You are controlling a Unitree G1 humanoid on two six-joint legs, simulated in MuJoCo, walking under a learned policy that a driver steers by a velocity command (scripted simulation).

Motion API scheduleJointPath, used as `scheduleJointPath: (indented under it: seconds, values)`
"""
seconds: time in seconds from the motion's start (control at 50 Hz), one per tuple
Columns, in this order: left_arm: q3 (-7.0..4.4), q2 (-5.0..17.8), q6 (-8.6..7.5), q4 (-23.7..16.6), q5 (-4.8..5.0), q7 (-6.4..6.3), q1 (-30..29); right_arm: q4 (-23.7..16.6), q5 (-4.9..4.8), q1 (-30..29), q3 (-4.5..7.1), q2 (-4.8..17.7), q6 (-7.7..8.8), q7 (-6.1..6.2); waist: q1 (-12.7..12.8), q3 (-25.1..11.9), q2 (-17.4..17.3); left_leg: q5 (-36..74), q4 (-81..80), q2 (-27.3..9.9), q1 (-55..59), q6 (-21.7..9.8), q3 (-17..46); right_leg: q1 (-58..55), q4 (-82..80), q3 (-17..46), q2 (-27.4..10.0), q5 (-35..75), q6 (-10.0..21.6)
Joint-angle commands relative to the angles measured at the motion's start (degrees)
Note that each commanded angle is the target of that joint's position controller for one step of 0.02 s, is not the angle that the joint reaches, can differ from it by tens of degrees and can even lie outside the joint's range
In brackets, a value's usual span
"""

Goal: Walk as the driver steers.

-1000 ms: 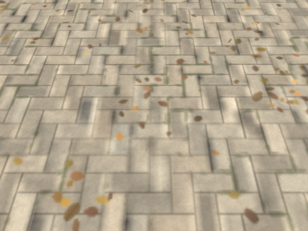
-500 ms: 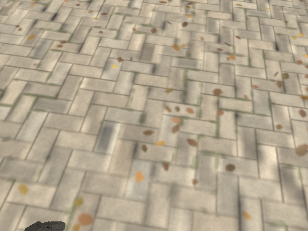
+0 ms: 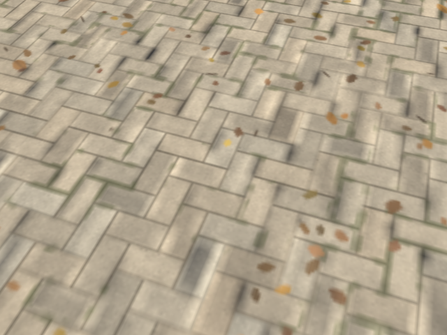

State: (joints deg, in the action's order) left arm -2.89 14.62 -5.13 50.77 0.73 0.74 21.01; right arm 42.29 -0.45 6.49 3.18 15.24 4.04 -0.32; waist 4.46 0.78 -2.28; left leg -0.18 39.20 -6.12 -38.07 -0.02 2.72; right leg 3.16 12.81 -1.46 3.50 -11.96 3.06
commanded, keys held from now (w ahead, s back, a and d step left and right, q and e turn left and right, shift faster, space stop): w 0.28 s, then w+e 0.06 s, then no key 0.66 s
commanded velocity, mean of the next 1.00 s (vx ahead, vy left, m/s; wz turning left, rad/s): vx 0.28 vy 0.00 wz -0.02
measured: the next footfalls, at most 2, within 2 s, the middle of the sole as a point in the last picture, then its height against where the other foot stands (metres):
left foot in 0.16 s outside the picture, level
right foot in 0.64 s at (282, 332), level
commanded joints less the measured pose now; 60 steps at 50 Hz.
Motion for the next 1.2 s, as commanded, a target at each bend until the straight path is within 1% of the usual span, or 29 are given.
scheduleJointPath:
  seconds: [0.02,0.1,0.14,0.16,0.18,0.2,0.22,0.24,0.26,0.28,0.34,0.4,0.46,0.54,0.62,0.64,0.66,0.68,0.7,0.72,0.76,0.82,0.88,0.92,0.94,0.96,1.0,1.08,1.2]
  values:
    - [-2.13,9.85,-0.23,-2.06,0.52,-0.41,1.29,-5.33,-0.49,-6.89,0.08,2.13,1.08,-0.73,0.49,1.69,6.18,4.65,-5.78,2.13,3.00,-0.15,-2.21,1.30,-3.76,7.03,-14.63,15.43,8.15]
    - [-2.52,10.95,1.05,-0.77,0.69,-0.86,2.22,-7.04,-0.67,-8.97,0.47,3.86,1.73,-1.91,-0.75,2.14,7.13,-2.14,-10.08,3.27,3.72,-2.71,-2.15,-5.66,0.62,8.42,-18.10,20.43,6.78]
    - [-2.66,11.73,1.58,-0.98,0.75,-1.14,0.29,-5.11,-0.34,-1.40,1.77,6.34,1.89,-1.78,-5.71,-2.51,7.64,-3.53,-12.66,6.01,15.87,-4.93,-4.68,-5.61,9.57,6.15,-16.40,35.44,5.02]
    - [-2.10,10.43,1.70,-1.47,0.35,-1.27,0.01,-2.46,-0.05,7.66,3.15,9.27,1.84,-1.28,-9.62,-8.64,6.39,-1.61,-11.81,5.00,29.74,-6.97,-3.79,-0.71,20.29,3.87,-13.48,36.50,3.30]
    - [-0.76,7.30,1.46,-3.21,-1.38,-1.42,0.38,-0.78,0.67,18.36,4.25,13.86,1.51,-0.57,-12.80,-17.78,-1.93,1.27,-9.77,-7.30,47.31,-11.04,10.42,12.02,39.51,0.91,-9.28,17.05,1.05]
    - [0.83,1.56,0.15,-3.35,-0.38,-0.84,7.78,0.31,0.61,18.98,4.43,16.09,1.28,-1.11,-8.31,-23.68,-16.61,-10.75,-17.18,-17.15,61.95,-19.64,36.19,32.76,55.62,3.87,-0.23,-20.99,-1.33]
    - [-0.58,8.16,-0.79,-2.85,0.85,-0.46,3.49,-0.19,-0.16,18.01,3.08,10.47,1.13,-1.14,-10.61,-19.04,-9.21,-18.63,-20.29,-15.18,58.85,-17.53,35.96,39.42,60.96,8.71,-3.69,-21.46,-0.86]
    - [-1.15,10.05,-1.35,-4.61,1.62,-0.19,-2.04,-0.66,-0.30,13.95,2.34,8.66,1.15,-0.97,-10.06,-10.93,-6.08,-16.65,-21.60,-13.21,51.03,-15.21,27.53,41.99,60.58,7.14,-6.24,-15.83,-0.31]
    - [-1.07,9.23,-1.39,-4.95,1.16,-0.44,-4.58,-1.16,0.12,10.12,1.95,7.87,1.11,-1.03,-8.20,-6.86,-1.19,-11.04,-23.16,-10.89,42.94,-14.13,21.89,39.72,57.96,5.71,-8.76,-10.68,-0.65]
    - [-1.33,8.76,-1.09,-5.12,0.24,-0.58,-5.56,-1.40,0.57,7.53,1.60,6.52,1.16,-1.24,-6.57,-3.92,-0.46,-6.32,-25.02,-8.97,36.72,-13.82,17.82,37.56,54.78,5.39,-10.18,-7.72,-1.17]
    - [-1.08,5.73,1.14,-3.96,0.63,-0.63,-2.27,-0.42,0.85,5.91,1.54,5.57,2.34,-1.31,-3.43,-2.86,-2.48,-1.87,-29.94,-7.43,29.19,-13.77,9.93,32.06,51.42,5.86,-12.07,-3.59,-2.28]
    - [-1.09,5.13,1.76,-5.59,-0.71,-1.19,-5.80,1.59,1.28,6.55,1.79,7.17,2.55,-0.68,-2.66,-0.38,-0.66,19.67,-29.30,-6.36,26.62,-13.78,2.94,33.09,44.33,4.99,-11.34,1.79,-4.25]
    - [-0.18,2.94,1.19,-6.56,-1.04,-0.66,-10.38,2.73,0.99,6.95,1.62,7.58,1.66,0.12,-4.11,-0.90,-1.23,25.55,-27.89,-2.60,25.44,-11.20,-3.98,27.66,30.20,2.11,-9.29,12.72,-4.07]
    - [-0.19,3.80,1.03,-8.15,-0.89,0.19,-15.49,5.50,0.40,10.34,1.60,8.79,0.42,0.54,-6.28,-2.38,-1.77,23.62,-24.81,-4.42,31.76,-10.44,-2.91,24.76,21.06,2.04,-6.80,16.85,-3.19]
    - [-1.43,6.95,0.47,-6.83,-1.84,0.59,-10.61,6.80,-0.49,8.58,1.59,8.59,-0.96,1.04,-2.54,-5.01,-1.21,21.93,-13.27,-3.62,35.55,-7.18,-1.46,16.15,11.65,1.21,-4.51,17.79,0.30]
    - [-2.42,10.75,0.32,-6.12,-2.31,0.06,-7.51,6.91,0.49,11.12,1.18,7.45,-0.71,1.12,-2.55,-8.68,2.63,16.26,-6.14,0.24,32.50,-4.31,-3.38,7.05,12.56,4.73,-8.57,40.45,2.24]
    - [-2.48,12.87,0.73,-6.12,-3.36,-0.48,-5.31,7.44,1.66,18.03,-0.17,3.47,0.06,0.80,-5.11,-16.08,10.59,-4.71,6.06,4.68,19.81,-0.73,-4.57,-10.42,17.65,15.42,-19.27,59.45,10.05]
    - [-1.36,8.16,1.57,-5.26,-2.73,-0.56,-3.19,8.80,1.27,19.35,-0.99,2.17,-0.21,0.55,-3.04,-21.64,15.80,-36.22,16.83,7.36,14.36,1.84,-1.59,-14.50,15.99,23.58,-25.71,61.51,16.95]
    - [-0.47,5.88,2.10,-5.16,-1.54,-0.18,-4.22,8.51,0.17,16.37,0.00,5.79,-1.17,0.38,-2.58,-19.93,12.13,-41.49,20.48,5.68,12.51,2.36,1.66,-10.40,13.70,23.15,-23.91,48.75,16.01]
    - [-0.40,5.85,2.40,-5.36,-1.26,-0.04,-7.80,7.92,-0.56,13.27,0.30,6.21,-2.30,0.77,-3.31,-14.86,9.34,-39.78,21.41,4.23,9.81,2.57,1.56,-4.99,11.11,21.50,-22.16,35.66,13.83]
    - [-0.37,6.09,2.98,-6.49,-1.54,-0.37,-14.95,7.66,0.00,10.06,0.76,6.14,-4.71,2.02,-5.18,-7.75,7.59,-33.66,16.36,2.11,11.97,3.24,1.03,7.92,5.26,18.38,-19.28,15.67,10.47]
    - [-0.70,6.16,3.75,-6.39,-2.46,-0.97,-18.68,9.53,0.47,12.48,0.37,3.63,-5.92,3.01,-7.01,-6.48,11.12,-24.82,5.86,3.14,22.39,3.26,-1.53,17.85,1.63,12.62,-15.02,4.04,8.24]
    - [-0.52,5.36,4.01,-4.90,-1.34,-1.36,-18.64,11.30,1.09,13.48,0.34,2.78,-5.65,2.63,-7.82,-6.93,9.96,-12.11,-5.79,4.39,30.11,1.57,-3.69,20.20,2.06,9.87,-13.09,-8.05,6.10]
    - [0.12,3.51,4.09,-3.02,-1.25,-1.33,-15.95,10.74,2.37,11.72,0.42,4.02,-5.56,2.39,-7.02,-3.78,7.44,-10.50,-12.13,2.26,31.03,-0.65,-1.28,22.17,2.87,8.68,-10.51,-18.60,1.23]
    - [-0.01,3.87,4.12,-2.63,-1.66,-1.25,-15.12,9.87,2.10,10.47,0.72,6.57,-5.44,2.66,-5.41,-1.07,4.24,-15.87,-15.48,-0.86,27.07,-2.15,1.74,21.35,5.40,6.91,-8.19,-18.64,-0.90]
    - [-0.08,3.03,4.23,-2.73,-1.48,-1.51,-14.30,10.86,1.39,8.58,1.12,7.86,-5.14,2.59,-3.10,1.09,-3.43,-28.69,-17.71,-0.12,17.27,-3.25,2.25,14.92,7.58,2.91,-5.02,-11.86,-2.46]
    - [-0.32,3.71,4.26,-1.81,-1.61,-2.02,-14.53,11.04,1.63,5.88,0.19,4.27,-3.74,2.47,-2.83,1.86,-5.16,-30.06,-21.17,0.50,12.28,-1.41,2.19,7.66,11.95,2.23,-4.95,-3.15,-2.42]
    - [-0.48,3.61,4.37,0.60,-1.44,-2.11,-13.21,12.75,0.84,8.19,0.11,4.24,-2.13,2.33,-3.94,0.25,-0.95,-17.87,-17.67,1.78,18.73,-0.28,0.38,8.32,12.54,2.72,-5.57,3.65,-1.00]
    - [-0.63,3.58,4.57,3.23,-0.93,-2.09,-13.04,14.59,0.61,9.96,-0.16,3.78,-2.53,2.50,-4.86,-1.72,1.70,-8.39,-15.31,2.60,23.08,-0.82,-0.89,7.07,13.92,2.37,-5.67,11.69,-1.30]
